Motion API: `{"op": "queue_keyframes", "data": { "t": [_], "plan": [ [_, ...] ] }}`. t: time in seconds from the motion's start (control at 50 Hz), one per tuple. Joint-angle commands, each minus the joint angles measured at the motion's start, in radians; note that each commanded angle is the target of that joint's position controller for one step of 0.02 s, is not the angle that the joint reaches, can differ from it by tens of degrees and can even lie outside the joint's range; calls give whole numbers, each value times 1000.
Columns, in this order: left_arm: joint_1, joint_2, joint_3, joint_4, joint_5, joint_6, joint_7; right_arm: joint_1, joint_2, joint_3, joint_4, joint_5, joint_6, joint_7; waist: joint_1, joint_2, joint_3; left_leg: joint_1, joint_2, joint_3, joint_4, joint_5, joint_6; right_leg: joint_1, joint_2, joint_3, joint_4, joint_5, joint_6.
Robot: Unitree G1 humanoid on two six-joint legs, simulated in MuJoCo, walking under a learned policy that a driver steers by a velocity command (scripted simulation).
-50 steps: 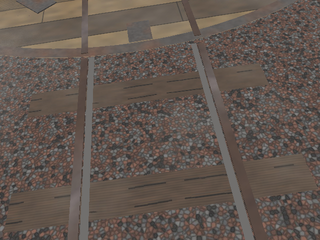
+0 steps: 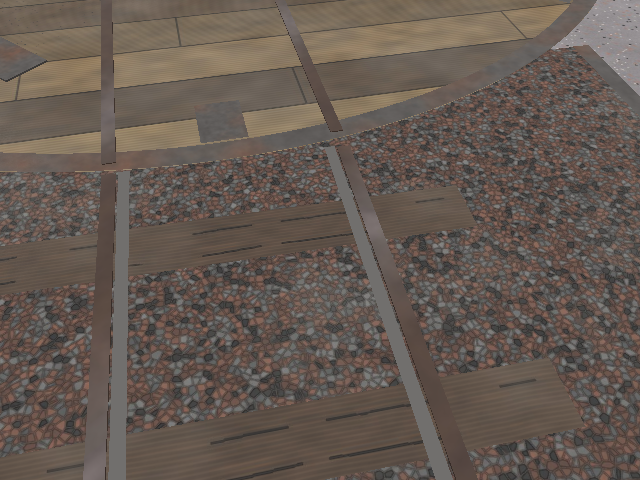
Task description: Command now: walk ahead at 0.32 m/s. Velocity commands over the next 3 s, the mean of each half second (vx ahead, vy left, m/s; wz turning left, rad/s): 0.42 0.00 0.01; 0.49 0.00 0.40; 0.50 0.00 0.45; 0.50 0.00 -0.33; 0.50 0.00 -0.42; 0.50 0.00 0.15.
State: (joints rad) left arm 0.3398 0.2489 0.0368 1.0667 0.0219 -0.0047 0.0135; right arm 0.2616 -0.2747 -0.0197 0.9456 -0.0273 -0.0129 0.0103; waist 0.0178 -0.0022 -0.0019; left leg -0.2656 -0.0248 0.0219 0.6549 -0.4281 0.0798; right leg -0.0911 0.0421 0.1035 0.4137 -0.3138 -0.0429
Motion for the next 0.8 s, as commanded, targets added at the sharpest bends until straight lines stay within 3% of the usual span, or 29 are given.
{"op": "queue_keyframes", "data": {
  "t": [0.02, 0.04, 0.06, 0.08, 0.1, 0.12, 0.14, 0.18, 0.24, 0.32, 0.38, 0.44, 0.48, 0.5, 0.52, 0.54, 0.56, 0.58, 0.6, 0.64, 0.72, 0.8],
  "plan": [
    [-74, 161, 37, -47, -13, -23, -4, -7, -52, -15, -61, 10, -45, 7, -60, -129, 132, 56, 3, 40, -152, 93, 16, -176, -212, 231, -204, -202, -150],
    [-101, 149, 36, -60, -12, -24, -4, 105, -54, -23, -14, 13, -47, 3, -106, -93, 111, 245, -29, 49, -226, 138, 10, -283, -161, 171, -127, -165, -123],
    [-129, 112, 26, -79, -6, -34, -5, 226, -103, -39, 23, 5, -53, -9, -154, 24, 82, 424, 62, -98, -311, 69, 23, -422, -94, 83, 54, -111, -88],
    [-141, 29, 2, -120, -12, -47, -14, 356, -216, -66, 41, 0, -57, -16, -186, 283, 2, 538, 323, -538, -507, -244, 93, -566, 33, -78, 393, -163, -40],
    [-157, 109, 21, -127, 9, -48, -17, 349, -207, -65, 64, 2, -47, -14, -144, 216, 74, 425, 411, -695, -546, -307, 152, -639, 17, -55, 561, -228, -50],
    [-164, 114, 23, -123, 13, -50, -25, 239, -148, -50, 28, 0, -49, -11, -84, 91, 158, 347, 380, -610, -534, -280, 153, -664, -48, -27, 643, -140, -65],
    [-150, 87, 16, -110, 7, -57, -37, 172, -111, -41, 6, 1, -59, -7, -54, 51, 169, 301, 332, -512, -539, -160, 138, -643, -81, -32, 651, -50, -65],
    [-143, 76, 14, -103, 15, -57, -50, 150, -79, -28, 6, 3, -75, -8, -27, 59, 137, 299, 260, -348, -547, 107, 106, -600, -110, -69, 626, 51, -42],
    [-186, 57, 10, -123, 19, -44, -57, 241, -59, -18, 53, 10, -86, -9, -34, 84, 93, 357, 225, -213, -500, 516, 102, -626, -100, -129, 621, 93, -12],
    [-365, 24, -9, -201, 14, -40, -61, 273, -45, -7, 77, 11, -83, -16, -58, 88, 131, 299, 194, -127, -507, 676, 105, -620, -81, -191, 440, 162, 14],
    [-444, 12, -22, -243, 2, -40, -60, 279, -59, -7, 90, 8, -85, -19, -68, 109, 146, 257, 196, -97, -517, 742, 98, -499, -51, -225, 253, 221, -5],
    [-377, 50, -9, -243, 0, -44, -44, 244, -79, -10, 96, 12, -89, -21, -14, 109, 104, 300, 228, -74, -428, 1017, 77, -347, -13, -226, 181, 217, -61],
    [-148, 95, 17, -175, 0, -56, -25, 217, -91, -13, 94, 13, -83, -23, 82, 94, -20, 307, 212, -71, -156, 1177, 52, -105, 28, -210, 120, 197, -96],
    [3, 127, 34, -132, 11, -65, -13, 204, -90, -11, 87, 18, -80, -20, 145, 74, -92, 184, 176, -59, 51, 1010, 40, 111, -27, -158, 70, 201, -116],
    [148, 222, 57, -116, 36, -70, -1, 240, -25, 3, 57, 18, -79, -16, 157, -66, -225, 3, 102, -18, 364, 542, 34, 325, -300, 140, 48, 25, -150],
    [114, 244, 65, -125, 27, -58, -12, 355, 34, 4, 65, 50, -69, -15, 76, -233, -319, -263, -58, -38, 686, -81, 12, 433, -502, 608, -125, -96, -270],
    [-7, 179, 55, -147, -4, -54, -21, 273, -62, -19, 61, 21, -59, -22, 50, -62, -167, -327, 23, -97, 720, 11, 27, 274, -455, 524, -176, -195, -243],
    [-104, 105, 36, -168, -9, -63, -23, 191, -55, -24, 41, 18, -61, -15, 27, -30, -39, -320, 61, -94, 672, 98, 31, 116, -413, 367, -216, -159, -219],
    [-133, 65, 26, -161, -3, -75, -24, 169, -25, -22, 39, 19, -59, -11, -1, -10, 37, -286, 93, -90, 622, 134, 31, 2, -369, 246, -251, -34, -187],
    [-117, 31, 15, -136, -1, -95, -14, 173, 1, -26, 39, -4, -33, 3, -44, -34, 61, -215, 120, -89, 562, 154, 21, -98, -308, 80, -270, 119, -138],
    [-39, 51, 20, -110, -9, -122, -9, 82, 21, -34, -5, -3, -1, 22, -54, -42, 74, -312, 135, -61, 506, 241, 3, -74, -286, -78, -301, 261, -116],
    [25, 44, 15, -95, -6, -121, -3, -78, 25, -33, -68, 2, 0, 35, -29, -46, 105, -411, 128, -16, 347, 389, -14, -27, -249, -201, -299, 397, -82]
  ]
}}
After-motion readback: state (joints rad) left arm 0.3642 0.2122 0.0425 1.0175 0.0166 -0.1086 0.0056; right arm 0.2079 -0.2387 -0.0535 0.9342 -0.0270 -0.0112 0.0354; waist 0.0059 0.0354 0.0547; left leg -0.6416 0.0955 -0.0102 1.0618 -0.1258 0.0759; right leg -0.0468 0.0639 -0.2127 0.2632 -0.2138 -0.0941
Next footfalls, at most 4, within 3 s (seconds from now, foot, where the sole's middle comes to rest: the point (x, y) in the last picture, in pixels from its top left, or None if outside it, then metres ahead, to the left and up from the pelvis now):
0.50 right None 0.40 -0.07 -0.78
1.06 left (279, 427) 0.65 0.12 -0.78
1.60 right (283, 297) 1.01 0.14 -0.78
2.14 left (199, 235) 1.23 0.39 -0.78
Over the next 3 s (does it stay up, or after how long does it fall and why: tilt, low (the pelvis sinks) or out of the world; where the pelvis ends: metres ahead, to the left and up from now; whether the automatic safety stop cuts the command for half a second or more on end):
stays up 1.51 0.26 0.00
